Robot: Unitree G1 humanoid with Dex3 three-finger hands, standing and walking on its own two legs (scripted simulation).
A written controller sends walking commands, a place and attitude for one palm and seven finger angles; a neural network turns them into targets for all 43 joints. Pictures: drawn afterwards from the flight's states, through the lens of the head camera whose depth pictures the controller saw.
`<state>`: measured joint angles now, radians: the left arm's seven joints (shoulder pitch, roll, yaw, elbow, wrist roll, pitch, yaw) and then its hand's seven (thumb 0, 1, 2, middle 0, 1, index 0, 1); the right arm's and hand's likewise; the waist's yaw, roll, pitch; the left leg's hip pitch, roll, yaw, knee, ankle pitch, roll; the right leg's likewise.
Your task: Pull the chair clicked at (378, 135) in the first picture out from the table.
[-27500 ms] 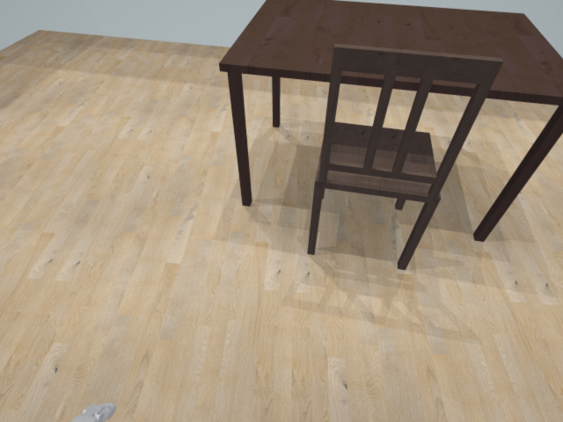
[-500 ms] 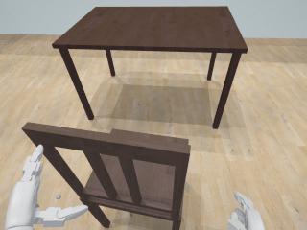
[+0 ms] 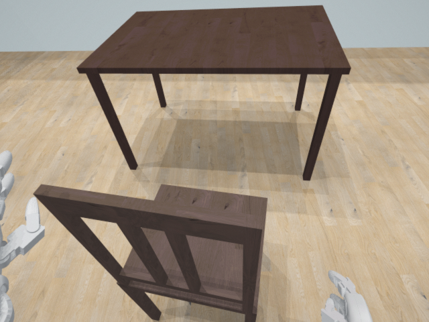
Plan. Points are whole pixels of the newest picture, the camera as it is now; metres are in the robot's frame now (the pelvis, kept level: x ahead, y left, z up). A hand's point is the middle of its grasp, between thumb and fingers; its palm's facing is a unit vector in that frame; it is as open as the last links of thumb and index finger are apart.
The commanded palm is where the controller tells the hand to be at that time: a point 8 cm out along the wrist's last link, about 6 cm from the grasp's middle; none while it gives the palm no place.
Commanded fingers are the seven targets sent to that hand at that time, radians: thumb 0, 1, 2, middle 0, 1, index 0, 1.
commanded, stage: draw the hand back to the body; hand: left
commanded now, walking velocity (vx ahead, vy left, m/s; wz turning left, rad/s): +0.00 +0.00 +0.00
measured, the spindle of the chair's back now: (147, 255) +0.27 +0.20 -0.09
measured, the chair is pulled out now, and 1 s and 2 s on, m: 0.61 0.61 0.61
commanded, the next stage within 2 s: step back with the hand held close in 0.28 s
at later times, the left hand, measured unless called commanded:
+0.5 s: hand (36, 233) +0.19 +0.28 +0.16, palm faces +0.48 -0.76 -0.44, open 7.4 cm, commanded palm +0.13 +0.31 +0.18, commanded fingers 0.00 0.90 0.90 -0.20 -0.30 -0.20 -0.30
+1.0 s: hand (5, 300) +0.10 +0.27 +0.15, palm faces +0.47 -0.76 -0.46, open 7.4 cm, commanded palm +0.05 +0.30 +0.18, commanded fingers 0.00 0.90 0.90 -0.20 -0.30 -0.20 -0.30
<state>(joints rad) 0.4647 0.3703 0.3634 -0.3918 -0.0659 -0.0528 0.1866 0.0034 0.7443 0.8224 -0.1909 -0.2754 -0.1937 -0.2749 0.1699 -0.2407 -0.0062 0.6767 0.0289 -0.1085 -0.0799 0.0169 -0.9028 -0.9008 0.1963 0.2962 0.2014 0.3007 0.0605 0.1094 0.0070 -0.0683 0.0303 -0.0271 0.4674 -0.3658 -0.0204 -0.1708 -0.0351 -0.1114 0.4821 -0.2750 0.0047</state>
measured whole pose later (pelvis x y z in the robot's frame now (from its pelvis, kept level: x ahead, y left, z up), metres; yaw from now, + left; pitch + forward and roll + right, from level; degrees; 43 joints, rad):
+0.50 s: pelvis -0.01 +0.01 +0.00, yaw -1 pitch -2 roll -1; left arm 0.46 0.34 0.36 -0.38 -0.06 -0.06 0.16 0.01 0.89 0.89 -0.21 -0.31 -0.21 -0.31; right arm 0.14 -0.23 0.00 0.63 0.03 -0.06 -0.07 0.02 -0.90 -0.90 0.20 0.30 0.20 0.30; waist 0.05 0.10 0.03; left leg -0.08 0.02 -0.01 0.46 -0.34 -0.01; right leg -0.17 -0.04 -0.09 0.45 -0.23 0.02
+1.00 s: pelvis -0.09 +0.01 -0.01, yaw -1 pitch -1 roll +0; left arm 0.54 0.36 0.36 -0.46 -0.04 -0.08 0.20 0.01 0.89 0.89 -0.21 -0.31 -0.22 -0.31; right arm 0.20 -0.23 -0.02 0.60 0.03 -0.01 -0.09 0.02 -0.90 -0.90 0.20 0.30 0.20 0.30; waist 0.03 0.04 0.02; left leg -0.28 0.01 0.00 0.58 -0.29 0.00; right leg -0.35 -0.05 -0.08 0.50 -0.14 0.00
